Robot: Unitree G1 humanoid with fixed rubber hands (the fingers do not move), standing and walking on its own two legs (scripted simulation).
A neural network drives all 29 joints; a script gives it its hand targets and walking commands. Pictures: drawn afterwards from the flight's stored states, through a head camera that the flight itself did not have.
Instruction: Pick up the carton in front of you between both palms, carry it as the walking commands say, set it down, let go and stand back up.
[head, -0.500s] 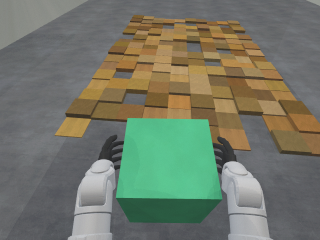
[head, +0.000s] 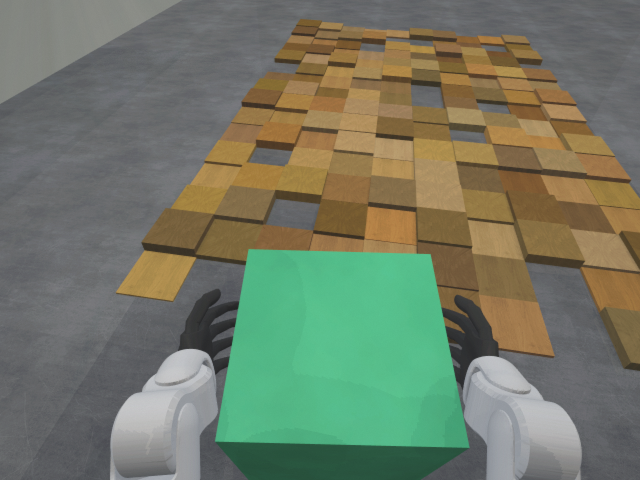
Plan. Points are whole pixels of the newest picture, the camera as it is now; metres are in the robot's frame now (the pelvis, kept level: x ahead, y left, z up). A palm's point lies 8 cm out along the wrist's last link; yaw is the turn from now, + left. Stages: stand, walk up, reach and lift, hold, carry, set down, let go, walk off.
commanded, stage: carry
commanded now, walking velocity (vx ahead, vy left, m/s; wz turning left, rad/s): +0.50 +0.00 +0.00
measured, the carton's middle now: (334, 376) +0.25 +0.01 +0.02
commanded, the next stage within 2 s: none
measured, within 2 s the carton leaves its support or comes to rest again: neither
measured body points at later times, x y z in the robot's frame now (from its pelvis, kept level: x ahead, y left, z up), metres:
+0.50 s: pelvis +0.31 +0.01 +0.00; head +0.30 +0.02 +0.45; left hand +0.58 +0.16 +0.12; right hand +0.57 -0.15 +0.12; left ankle +0.14 +0.10 -0.73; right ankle +0.46 -0.10 -0.71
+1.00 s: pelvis +0.63 -0.01 +0.00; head +0.68 -0.02 +0.45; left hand +1.00 +0.14 +0.14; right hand +1.00 -0.17 +0.13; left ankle +0.72 +0.10 -0.70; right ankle +0.48 -0.08 -0.73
